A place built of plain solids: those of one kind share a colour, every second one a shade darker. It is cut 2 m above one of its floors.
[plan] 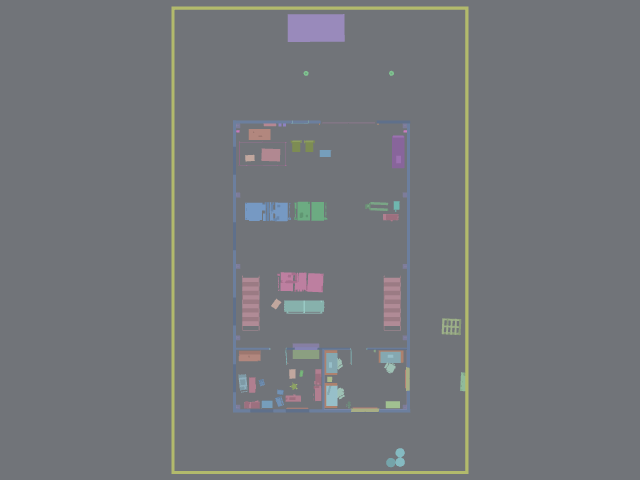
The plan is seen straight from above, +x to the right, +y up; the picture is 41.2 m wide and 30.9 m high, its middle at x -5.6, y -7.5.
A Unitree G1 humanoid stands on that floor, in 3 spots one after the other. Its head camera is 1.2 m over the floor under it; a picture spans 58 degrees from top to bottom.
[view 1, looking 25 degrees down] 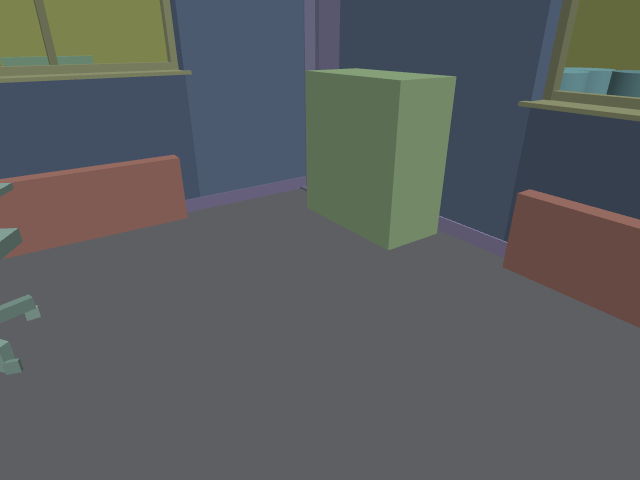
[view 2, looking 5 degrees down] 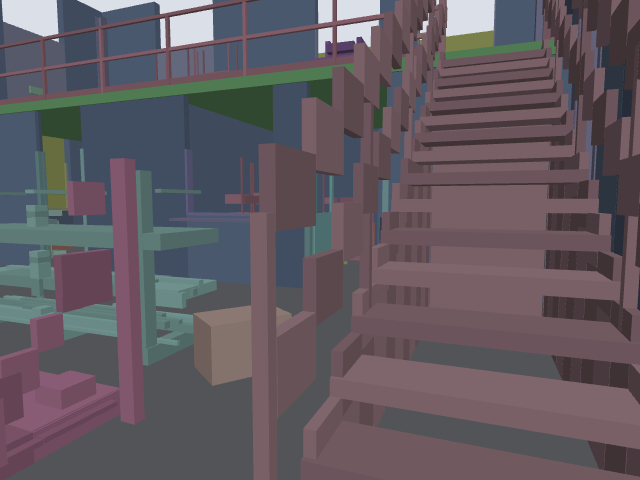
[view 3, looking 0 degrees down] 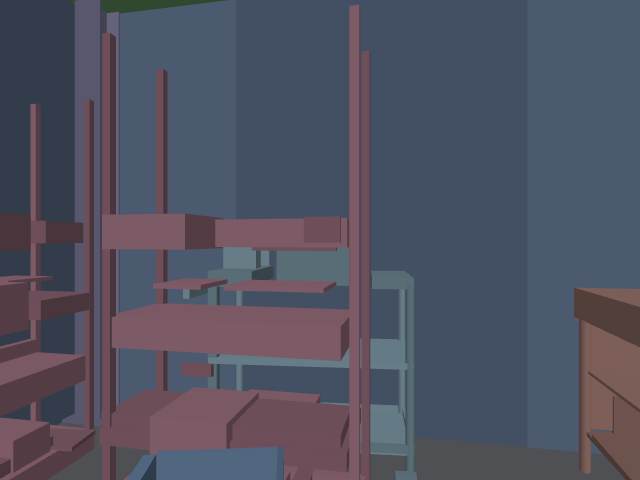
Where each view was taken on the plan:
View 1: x -3.10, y -16.15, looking -35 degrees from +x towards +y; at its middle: ground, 2.84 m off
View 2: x -10.05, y -8.96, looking -69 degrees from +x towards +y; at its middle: door_leaf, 6.28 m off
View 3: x -8.30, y -16.15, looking -168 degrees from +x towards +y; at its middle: shelving_bay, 1.39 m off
